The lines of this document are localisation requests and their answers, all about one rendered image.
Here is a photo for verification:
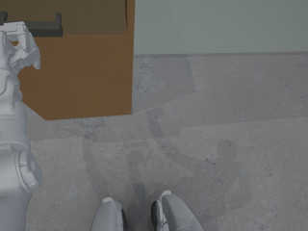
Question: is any left robot hand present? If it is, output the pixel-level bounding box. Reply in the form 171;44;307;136
0;21;40;77

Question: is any robot left thigh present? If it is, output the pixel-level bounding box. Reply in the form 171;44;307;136
90;201;123;231

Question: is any left robot shin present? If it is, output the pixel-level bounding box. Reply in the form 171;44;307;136
102;197;124;231

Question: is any left robot upper arm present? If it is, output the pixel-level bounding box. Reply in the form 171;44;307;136
0;150;43;231

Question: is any left robot forearm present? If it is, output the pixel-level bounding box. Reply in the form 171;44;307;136
0;68;31;156

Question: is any cabinet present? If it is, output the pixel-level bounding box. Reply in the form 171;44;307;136
10;0;136;120

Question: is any handle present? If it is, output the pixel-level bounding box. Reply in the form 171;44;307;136
0;11;64;38

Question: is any drawer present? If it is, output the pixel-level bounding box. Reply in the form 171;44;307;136
0;0;126;35

